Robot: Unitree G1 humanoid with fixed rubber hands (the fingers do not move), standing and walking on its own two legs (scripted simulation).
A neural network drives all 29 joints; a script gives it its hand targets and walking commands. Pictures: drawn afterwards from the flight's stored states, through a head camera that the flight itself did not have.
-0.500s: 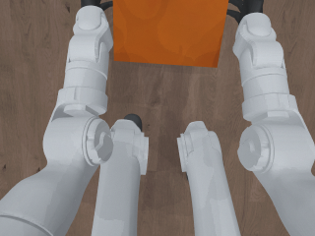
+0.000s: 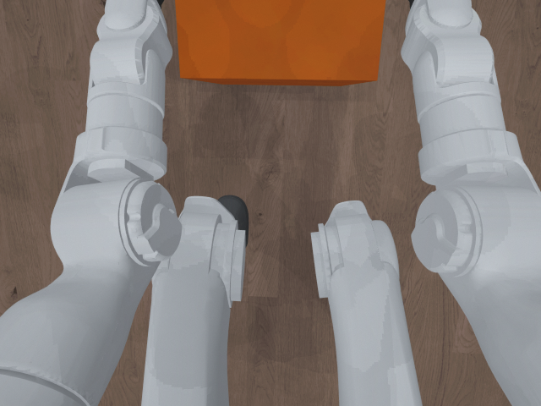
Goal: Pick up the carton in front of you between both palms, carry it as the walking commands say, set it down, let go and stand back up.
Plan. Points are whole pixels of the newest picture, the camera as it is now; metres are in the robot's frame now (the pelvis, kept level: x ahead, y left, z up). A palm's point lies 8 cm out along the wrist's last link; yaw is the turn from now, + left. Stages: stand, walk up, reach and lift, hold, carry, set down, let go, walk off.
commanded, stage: set down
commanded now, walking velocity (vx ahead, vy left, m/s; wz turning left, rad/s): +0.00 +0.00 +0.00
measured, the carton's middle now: (281, 3) +0.56 +0.03 -0.25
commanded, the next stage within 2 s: none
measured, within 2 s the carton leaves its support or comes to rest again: neither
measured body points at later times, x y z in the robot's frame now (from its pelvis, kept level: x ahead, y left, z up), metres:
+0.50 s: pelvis +0.00 +0.00 +0.00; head +0.37 +0.00 +0.24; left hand +0.56 +0.19 -0.17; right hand +0.57 -0.13 -0.17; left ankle +0.12 +0.13 -0.35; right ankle +0.07 -0.11 -0.35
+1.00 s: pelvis -0.01 +0.01 -0.02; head +0.37 +0.00 +0.21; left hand +0.54 +0.22 -0.21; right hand +0.55 -0.18 -0.21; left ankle +0.12 +0.13 -0.35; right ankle +0.08 -0.10 -0.35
